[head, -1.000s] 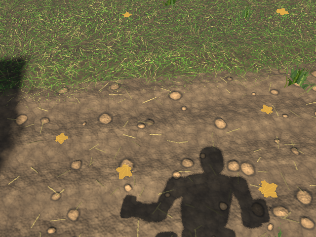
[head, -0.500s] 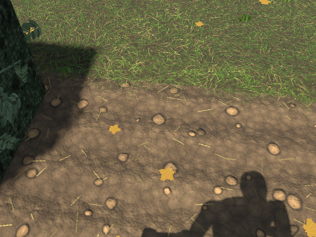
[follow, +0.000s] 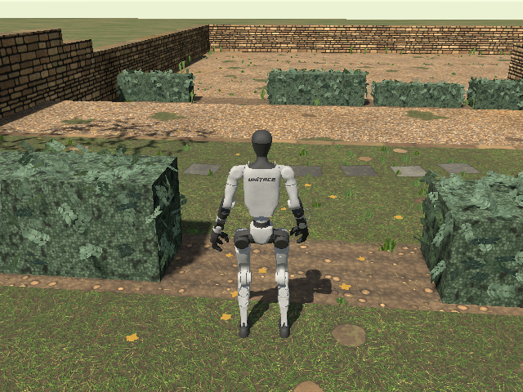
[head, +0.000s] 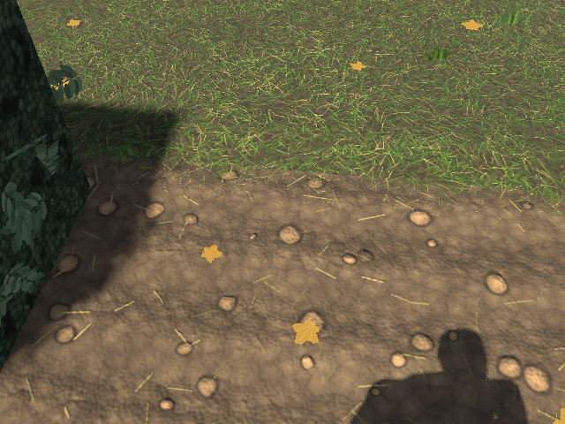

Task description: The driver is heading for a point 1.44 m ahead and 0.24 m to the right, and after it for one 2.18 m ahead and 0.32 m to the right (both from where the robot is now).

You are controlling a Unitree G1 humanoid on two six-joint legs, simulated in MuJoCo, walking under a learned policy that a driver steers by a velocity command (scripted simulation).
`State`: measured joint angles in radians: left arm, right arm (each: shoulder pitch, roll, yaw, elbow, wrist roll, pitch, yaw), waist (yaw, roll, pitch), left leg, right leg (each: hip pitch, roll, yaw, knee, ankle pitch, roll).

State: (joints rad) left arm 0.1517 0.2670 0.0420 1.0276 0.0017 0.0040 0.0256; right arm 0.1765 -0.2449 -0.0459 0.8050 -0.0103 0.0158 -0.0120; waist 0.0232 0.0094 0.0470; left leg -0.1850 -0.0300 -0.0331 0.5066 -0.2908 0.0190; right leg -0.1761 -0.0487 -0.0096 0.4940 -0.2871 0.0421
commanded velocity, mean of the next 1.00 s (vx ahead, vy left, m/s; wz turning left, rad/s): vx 0.28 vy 0.00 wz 0.00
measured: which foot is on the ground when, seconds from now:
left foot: down 0.00-0.46, up 0.48-0.90, down 0.92-1.00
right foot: down 0.00-0.92, up 0.94-1.00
